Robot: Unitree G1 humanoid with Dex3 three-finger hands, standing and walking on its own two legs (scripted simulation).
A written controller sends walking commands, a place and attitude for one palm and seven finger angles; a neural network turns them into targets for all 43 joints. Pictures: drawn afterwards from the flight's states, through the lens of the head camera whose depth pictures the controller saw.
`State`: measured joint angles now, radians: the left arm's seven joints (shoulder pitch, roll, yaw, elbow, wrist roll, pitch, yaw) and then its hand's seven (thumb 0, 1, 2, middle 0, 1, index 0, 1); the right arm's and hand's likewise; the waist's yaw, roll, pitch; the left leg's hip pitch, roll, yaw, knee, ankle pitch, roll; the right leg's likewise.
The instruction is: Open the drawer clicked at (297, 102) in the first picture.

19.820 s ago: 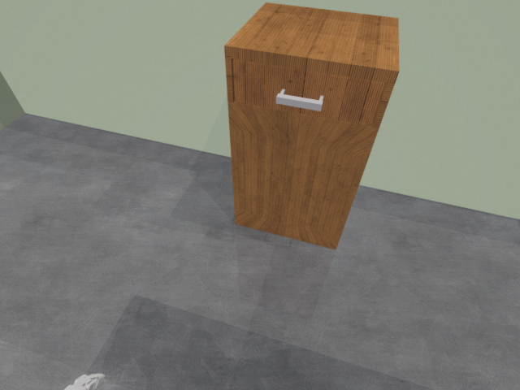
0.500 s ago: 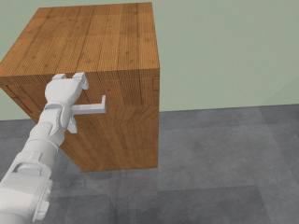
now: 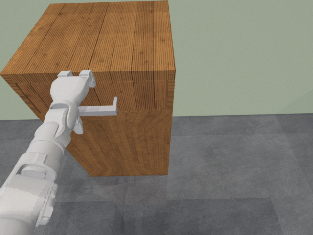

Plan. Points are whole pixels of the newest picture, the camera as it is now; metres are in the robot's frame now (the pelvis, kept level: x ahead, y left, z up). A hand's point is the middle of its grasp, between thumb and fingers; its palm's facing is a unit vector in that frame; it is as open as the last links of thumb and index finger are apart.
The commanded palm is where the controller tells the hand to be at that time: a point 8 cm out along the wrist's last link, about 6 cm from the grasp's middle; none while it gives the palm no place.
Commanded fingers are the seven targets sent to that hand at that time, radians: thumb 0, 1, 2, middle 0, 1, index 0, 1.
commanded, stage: re-aim the fingers above the handle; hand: left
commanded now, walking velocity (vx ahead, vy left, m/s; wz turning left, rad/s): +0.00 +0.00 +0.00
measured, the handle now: (96, 105) +0.50 +0.20 +0.00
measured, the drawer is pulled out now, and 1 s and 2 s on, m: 0.00 0.00 0.00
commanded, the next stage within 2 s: lower the fingers behind the handle in 0.94 s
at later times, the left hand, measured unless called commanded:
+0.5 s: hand (86, 103) +0.46 +0.21 +0.06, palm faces +0.03 -0.02 -1.00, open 13.6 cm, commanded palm +0.43 +0.23 +0.12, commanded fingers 0.00 -0.50 0.30 -0.30 -1.20 -0.30 -1.20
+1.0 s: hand (86, 102) +0.45 +0.21 +0.07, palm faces +0.06 -0.03 -1.00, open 13.8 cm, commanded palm +0.43 +0.24 +0.12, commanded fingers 0.00 -0.50 0.30 -0.30 -1.20 -0.30 -1.20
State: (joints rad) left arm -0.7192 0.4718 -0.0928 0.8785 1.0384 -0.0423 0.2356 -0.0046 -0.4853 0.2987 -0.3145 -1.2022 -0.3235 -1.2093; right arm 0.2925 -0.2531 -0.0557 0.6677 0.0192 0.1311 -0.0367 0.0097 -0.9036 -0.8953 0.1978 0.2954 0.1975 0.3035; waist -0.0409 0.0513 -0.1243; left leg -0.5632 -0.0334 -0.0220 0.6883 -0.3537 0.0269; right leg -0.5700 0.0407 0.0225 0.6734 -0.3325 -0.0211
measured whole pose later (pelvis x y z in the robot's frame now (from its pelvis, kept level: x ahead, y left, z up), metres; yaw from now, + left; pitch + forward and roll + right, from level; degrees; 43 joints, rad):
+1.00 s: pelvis +0.00 +0.00 +0.00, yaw +0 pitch +14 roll +0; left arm -0.68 0.47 -0.07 0.81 1.06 -0.14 0.28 0.00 -0.49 0.30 -0.37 -1.25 -0.32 -1.20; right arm 0.27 -0.25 -0.05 0.67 0.01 0.14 -0.05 0.01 -0.90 -0.90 0.20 0.30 0.20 0.30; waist -0.05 0.04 -0.12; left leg -0.59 -0.03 -0.01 0.71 -0.37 0.03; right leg -0.60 0.04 0.03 0.70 -0.34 -0.02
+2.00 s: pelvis -0.02 +0.00 -0.02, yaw +0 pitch +17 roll -1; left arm -0.79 0.48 -0.10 1.07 1.09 -0.02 0.27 0.00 -0.49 0.30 -0.32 -1.22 -0.30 -1.24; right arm 0.32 -0.23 -0.02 0.64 0.02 0.13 -0.04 0.01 -0.90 -0.89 0.20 0.30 0.20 0.30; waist -0.09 0.04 -0.14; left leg -0.73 -0.03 -0.02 0.81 -0.38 0.03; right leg -0.73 0.05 0.02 0.78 -0.34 -0.01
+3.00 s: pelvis -0.01 +0.01 -0.02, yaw -1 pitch +18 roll -2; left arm -0.74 0.47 -0.06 0.96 1.07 -0.05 0.29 0.00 -0.49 0.30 -0.30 -1.26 -0.32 -1.20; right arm 0.34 -0.25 -0.05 0.66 0.01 0.12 -0.04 0.01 -0.90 -0.90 0.20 0.30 0.20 0.30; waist -0.08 0.05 -0.15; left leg -0.75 -0.02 -0.02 0.84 -0.40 0.04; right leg -0.75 0.05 0.02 0.80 -0.36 -0.01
